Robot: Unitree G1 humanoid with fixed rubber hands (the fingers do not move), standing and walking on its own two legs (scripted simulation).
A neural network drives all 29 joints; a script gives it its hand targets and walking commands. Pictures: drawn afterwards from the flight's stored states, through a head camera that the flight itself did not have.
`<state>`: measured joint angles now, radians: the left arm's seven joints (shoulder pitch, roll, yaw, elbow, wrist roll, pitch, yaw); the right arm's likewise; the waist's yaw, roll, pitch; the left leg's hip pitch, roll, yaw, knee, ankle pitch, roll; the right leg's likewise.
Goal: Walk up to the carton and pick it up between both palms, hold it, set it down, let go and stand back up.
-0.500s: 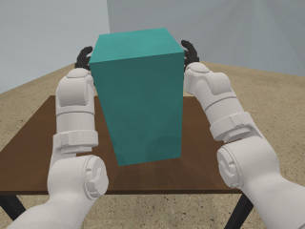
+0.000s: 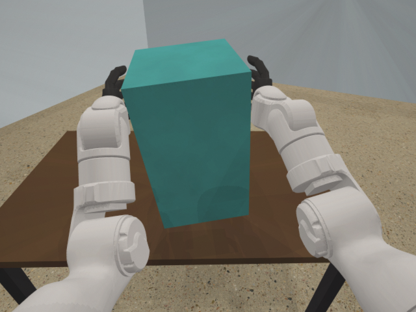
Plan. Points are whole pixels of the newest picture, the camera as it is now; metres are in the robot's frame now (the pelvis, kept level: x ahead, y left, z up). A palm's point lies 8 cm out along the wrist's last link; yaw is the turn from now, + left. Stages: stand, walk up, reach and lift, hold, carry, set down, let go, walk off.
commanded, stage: hold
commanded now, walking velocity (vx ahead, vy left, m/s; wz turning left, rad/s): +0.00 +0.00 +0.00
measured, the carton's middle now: (193, 135) +0.36 +0.00 +0.24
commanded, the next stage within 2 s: none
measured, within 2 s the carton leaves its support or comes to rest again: neither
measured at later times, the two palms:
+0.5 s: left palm (114, 108) +0.37 +0.13 +0.29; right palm (260, 97) +0.36 -0.12 +0.30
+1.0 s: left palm (113, 106) +0.37 +0.14 +0.30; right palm (259, 96) +0.37 -0.12 +0.31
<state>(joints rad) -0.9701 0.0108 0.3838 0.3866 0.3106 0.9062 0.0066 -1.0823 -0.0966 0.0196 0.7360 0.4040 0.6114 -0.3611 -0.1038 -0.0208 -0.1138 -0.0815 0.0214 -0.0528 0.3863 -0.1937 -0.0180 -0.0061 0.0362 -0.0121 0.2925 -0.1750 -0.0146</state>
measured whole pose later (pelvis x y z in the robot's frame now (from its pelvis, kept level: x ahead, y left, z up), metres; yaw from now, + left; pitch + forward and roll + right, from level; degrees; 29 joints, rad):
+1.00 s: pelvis +0.00 +0.00 +0.00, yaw +0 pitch -6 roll -1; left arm -0.98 0.01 0.39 0.42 0.31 0.89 0.01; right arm -1.09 -0.10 0.02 0.75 0.40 0.61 -0.36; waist -0.10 -0.02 -0.12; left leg -0.10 0.02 -0.06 0.39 -0.19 -0.02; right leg -0.02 0.04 -0.01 0.29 -0.17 -0.01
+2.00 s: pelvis +0.00 +0.00 +0.00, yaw +0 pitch -5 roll -1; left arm -0.99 0.02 0.38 0.43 0.30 0.88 0.02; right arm -1.11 -0.11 0.02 0.77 0.41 0.61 -0.35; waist -0.10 -0.01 -0.13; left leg -0.10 0.02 -0.06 0.39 -0.19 -0.02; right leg -0.02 0.04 0.00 0.29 -0.17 -0.01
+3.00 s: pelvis +0.00 +0.00 +0.00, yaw +0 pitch -6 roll -1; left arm -0.97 0.00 0.39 0.42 0.31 0.89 0.03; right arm -1.09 -0.11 0.03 0.76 0.42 0.62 -0.36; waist -0.10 -0.01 -0.13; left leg -0.09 0.02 -0.06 0.39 -0.20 -0.02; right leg -0.01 0.04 0.00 0.29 -0.18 -0.01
